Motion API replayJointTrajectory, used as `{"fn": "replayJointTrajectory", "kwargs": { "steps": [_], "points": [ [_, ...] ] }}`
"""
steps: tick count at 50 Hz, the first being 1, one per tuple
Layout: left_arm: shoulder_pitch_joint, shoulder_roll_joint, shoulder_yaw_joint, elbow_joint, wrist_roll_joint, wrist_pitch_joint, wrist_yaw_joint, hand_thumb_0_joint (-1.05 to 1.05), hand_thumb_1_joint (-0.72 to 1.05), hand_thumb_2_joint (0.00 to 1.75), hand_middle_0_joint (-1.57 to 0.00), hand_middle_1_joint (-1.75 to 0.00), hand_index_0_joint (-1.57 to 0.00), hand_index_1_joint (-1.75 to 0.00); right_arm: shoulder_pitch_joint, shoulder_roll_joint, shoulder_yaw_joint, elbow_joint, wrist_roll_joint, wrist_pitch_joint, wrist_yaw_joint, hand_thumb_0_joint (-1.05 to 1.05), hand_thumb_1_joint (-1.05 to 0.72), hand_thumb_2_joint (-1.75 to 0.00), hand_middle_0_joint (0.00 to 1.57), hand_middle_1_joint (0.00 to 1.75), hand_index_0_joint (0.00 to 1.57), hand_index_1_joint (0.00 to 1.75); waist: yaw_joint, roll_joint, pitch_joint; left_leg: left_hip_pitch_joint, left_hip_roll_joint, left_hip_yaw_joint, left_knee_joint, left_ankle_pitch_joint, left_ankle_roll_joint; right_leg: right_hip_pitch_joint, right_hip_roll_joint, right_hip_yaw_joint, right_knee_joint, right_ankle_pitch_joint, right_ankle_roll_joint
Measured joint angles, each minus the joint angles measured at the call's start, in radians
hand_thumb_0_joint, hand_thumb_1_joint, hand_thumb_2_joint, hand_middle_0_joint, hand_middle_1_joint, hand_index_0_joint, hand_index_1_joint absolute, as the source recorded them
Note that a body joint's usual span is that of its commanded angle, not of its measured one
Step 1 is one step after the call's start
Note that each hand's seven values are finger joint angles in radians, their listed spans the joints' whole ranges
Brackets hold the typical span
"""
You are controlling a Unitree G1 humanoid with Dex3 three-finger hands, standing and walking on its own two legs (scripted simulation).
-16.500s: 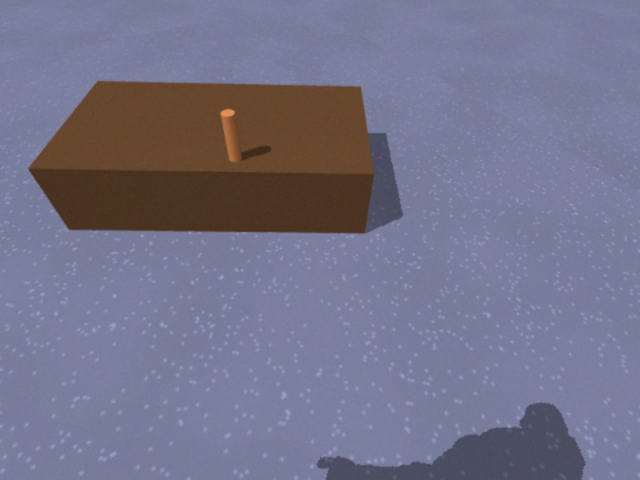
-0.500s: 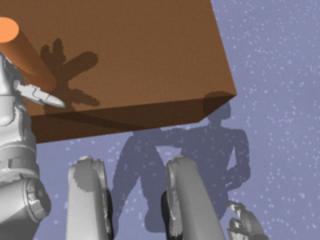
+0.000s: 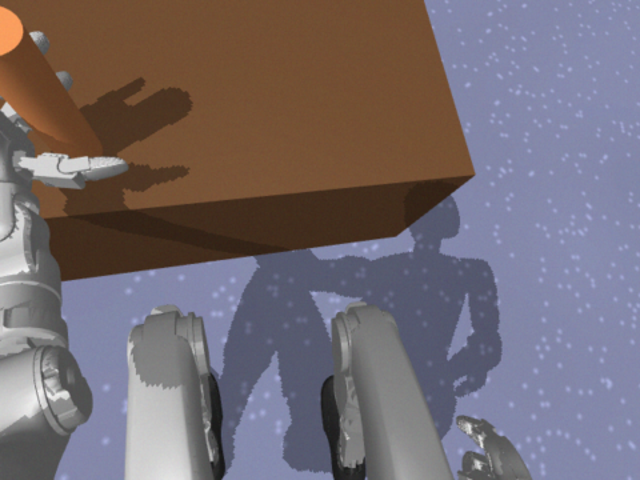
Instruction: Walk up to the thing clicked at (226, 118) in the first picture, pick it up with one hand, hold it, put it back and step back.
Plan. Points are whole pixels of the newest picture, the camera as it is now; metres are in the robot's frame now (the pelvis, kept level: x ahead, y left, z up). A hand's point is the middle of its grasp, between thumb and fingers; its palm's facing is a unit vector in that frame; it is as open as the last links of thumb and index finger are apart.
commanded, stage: close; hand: left
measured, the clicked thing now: (44, 104) +0.51 +0.28 +0.01
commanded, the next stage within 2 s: settle in 0.28 s
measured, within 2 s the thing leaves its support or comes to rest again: leaves its support in 0.72 s
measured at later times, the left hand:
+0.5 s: hand (66, 120) +0.50 +0.26 -0.01, palm faces +0.20 -0.98 -0.02, open 6.9 cm
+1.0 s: hand (20, 61) +0.51 +0.27 +0.07, palm faces +0.23 -0.97 -0.03, open 6.9 cm
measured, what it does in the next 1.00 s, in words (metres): stands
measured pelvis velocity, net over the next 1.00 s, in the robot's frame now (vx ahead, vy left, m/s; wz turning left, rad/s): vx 0.01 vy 0.00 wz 0.01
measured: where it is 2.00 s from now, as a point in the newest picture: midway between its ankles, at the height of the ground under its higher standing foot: (277, 449)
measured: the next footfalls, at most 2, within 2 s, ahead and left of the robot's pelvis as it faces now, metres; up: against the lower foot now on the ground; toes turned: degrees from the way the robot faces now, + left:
none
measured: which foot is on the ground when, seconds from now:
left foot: down 0.00-1.00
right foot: down 0.00-1.00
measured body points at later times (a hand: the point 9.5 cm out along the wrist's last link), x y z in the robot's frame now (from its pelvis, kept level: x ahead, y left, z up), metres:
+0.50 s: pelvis +0.00 +0.00 -0.02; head +0.21 +0.05 +0.38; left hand +0.49 +0.31 +0.00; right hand +0.10 -0.27 -0.14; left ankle +0.10 +0.14 -0.39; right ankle +0.08 -0.12 -0.39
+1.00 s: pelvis +0.01 +0.00 +0.05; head +0.21 +0.05 +0.45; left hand +0.49 +0.32 +0.07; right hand +0.11 -0.26 -0.07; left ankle +0.10 +0.14 -0.39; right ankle +0.07 -0.12 -0.39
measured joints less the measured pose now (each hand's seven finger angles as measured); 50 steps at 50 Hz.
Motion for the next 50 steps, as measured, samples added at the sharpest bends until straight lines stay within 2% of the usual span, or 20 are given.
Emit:
{"fn": "replayJointTrajectory", "kwargs": {
  "steps": [14, 16, 21, 29, 39, 44, 50],
  "points": [
    [-0.042, 0.019, -0.017, 0.023, 0.001, 0.008, 0.0, 0.0, 0.09, 0.64, -0.87, -0.8, -0.92, -0.78, 0.006, -0.003, 0.002, -0.002, 0.0, 0.004, 0.004, 0.01, -0.91, -0.89, 0.2, 0.3, 0.2, 0.3, 0.002, -0.001, 0.006, -0.02, -0.003, -0.004, 0.023, 0.0, -0.003, -0.019, 0.0, -0.002, 0.025, -0.003, -0.002],
    [-0.048, 0.021, -0.019, 0.029, 0.003, 0.006, -0.002, -0.01, 0.1, 0.69, -0.87, -0.83, -0.98, -0.83, 0.004, -0.004, 0.004, -0.005, -0.001, 0.004, 0.005, 0.01, -0.91, -0.89, 0.2, 0.3, 0.2, 0.3, 0.003, -0.001, 0.008, -0.023, -0.002, -0.005, 0.027, 0.0, -0.003, -0.022, 0.0, -0.002, 0.029, -0.003, -0.002],
    [-0.063, 0.024, -0.017, 0.037, -0.003, 0.007, -0.004, -0.02, 0.06, 0.8, -0.88, -0.93, -0.97, -0.91, 0.0, -0.009, 0.008, -0.01, -0.002, 0.008, 0.007, 0.01, -0.9, -0.88, 0.2, 0.3, 0.2, 0.3, 0.006, -0.001, 0.011, -0.034, -0.002, -0.008, 0.039, 0.0, -0.005, -0.034, 0.001, -0.003, 0.042, -0.004, -0.003],
    [-0.061, 0.023, -0.028, 0.002, 0.012, 0.039, -0.004, -0.02, 0.01, 0.96, -0.86, -1.08, -0.93, -1.05, -0.008, -0.008, 0.004, -0.018, 0.001, 0.019, 0.005, 0.01, -0.9, -0.89, 0.2, 0.3, 0.2, 0.3, 0.008, 0.0, 0.017, -0.035, -0.002, -0.009, 0.043, -0.001, -0.004, -0.034, 0.002, -0.004, 0.046, -0.005, -0.003],
    [0.024, -0.023, -0.036, -0.119, 0.026, 0.123, 0.027, -0.01, -0.02, 1.04, -0.85, -1.14, -0.92, -1.11, 0.004, 0.009, -0.006, -0.022, 0.019, 0.026, -0.017, 0.01, -0.9, -0.89, 0.2, 0.3, 0.2, 0.3, 0.007, 0.01, -0.007, 0.035, 0.001, 0.002, -0.025, -0.011, -0.003, 0.033, 0.002, 0.0, -0.028, -0.006, -0.001],
    [0.026, -0.014, -0.032, -0.141, 0.022, 0.128, 0.044, -0.01, -0.02, 1.05, -0.85, -1.16, -0.91, -1.12, 0.009, 0.016, -0.007, -0.019, 0.027, 0.019, -0.028, 0.01, -0.9, -0.89, 0.2, 0.3, 0.2, 0.3, 0.0, 0.018, -0.022, 0.09, 0.002, 0.008, -0.087, -0.009, -0.003, 0.086, 0.0, 0.0, -0.094, 0.002, -0.002],
    [0.002, 0.011, -0.028, -0.096, 0.007, 0.138, 0.035, -0.01, -0.02, 1.06, -0.85, -1.17, -0.91, -1.13, 0.027, 0.009, -0.007, -0.019, 0.033, 0.012, -0.031, 0.01, -0.9, -0.89, 0.2, 0.3, 0.2, 0.3, -0.002, 0.025, -0.039, 0.148, 0.002, 0.013, -0.148, -0.008, -0.003, 0.143, -0.001, 0.0, -0.16, 0.009, -0.004]
  ]
}}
